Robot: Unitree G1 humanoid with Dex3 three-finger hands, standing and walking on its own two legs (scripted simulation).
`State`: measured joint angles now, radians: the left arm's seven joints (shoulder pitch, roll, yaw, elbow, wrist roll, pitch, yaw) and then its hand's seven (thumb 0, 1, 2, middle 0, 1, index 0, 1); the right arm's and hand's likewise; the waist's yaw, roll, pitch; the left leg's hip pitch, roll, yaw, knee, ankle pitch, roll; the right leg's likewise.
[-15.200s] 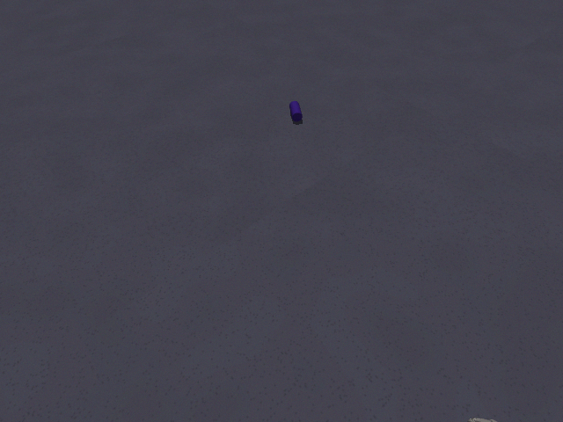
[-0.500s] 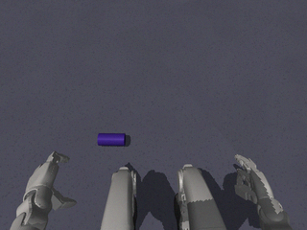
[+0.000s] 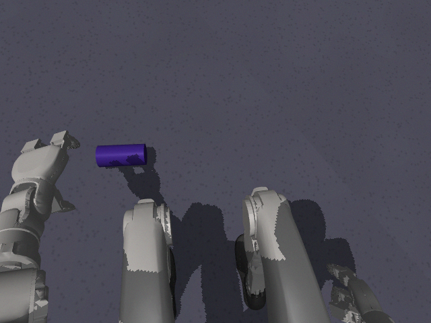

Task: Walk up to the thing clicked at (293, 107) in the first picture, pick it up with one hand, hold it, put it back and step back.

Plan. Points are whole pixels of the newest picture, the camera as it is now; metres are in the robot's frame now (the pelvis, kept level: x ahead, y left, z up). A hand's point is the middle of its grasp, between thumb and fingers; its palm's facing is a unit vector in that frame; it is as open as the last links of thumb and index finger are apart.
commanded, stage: rise first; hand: left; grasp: from above
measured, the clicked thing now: (122, 155) +0.50 +0.24 -0.37
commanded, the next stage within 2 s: approach in 1.08 s
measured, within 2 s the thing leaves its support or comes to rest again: neither
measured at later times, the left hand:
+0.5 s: hand (74, 167) +0.42 +0.30 -0.21, palm faces -0.46 -0.06 -0.88, open 13.9 cm
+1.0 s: hand (81, 162) +0.44 +0.30 -0.24, palm faces -0.45 -0.03 -0.89, open 13.8 cm
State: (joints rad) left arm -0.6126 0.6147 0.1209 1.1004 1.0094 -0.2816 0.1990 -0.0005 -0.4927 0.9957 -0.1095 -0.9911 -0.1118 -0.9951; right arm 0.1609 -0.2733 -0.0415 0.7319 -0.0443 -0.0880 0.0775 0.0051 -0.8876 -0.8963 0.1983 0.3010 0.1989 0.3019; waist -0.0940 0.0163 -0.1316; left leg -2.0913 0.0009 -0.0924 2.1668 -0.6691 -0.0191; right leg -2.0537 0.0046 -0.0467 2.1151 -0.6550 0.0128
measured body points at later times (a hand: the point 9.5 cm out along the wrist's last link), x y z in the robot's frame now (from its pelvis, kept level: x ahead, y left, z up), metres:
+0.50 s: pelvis +0.00 +0.01 -0.05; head +0.22 +0.06 +0.34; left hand +0.44 +0.31 -0.16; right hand +0.08 -0.27 -0.17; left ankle +0.09 +0.13 -0.37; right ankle +0.10 -0.12 -0.37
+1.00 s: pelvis +0.01 +0.00 -0.07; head +0.25 +0.06 +0.31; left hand +0.46 +0.30 -0.18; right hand +0.07 -0.28 -0.18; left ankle +0.09 +0.13 -0.37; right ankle +0.10 -0.12 -0.37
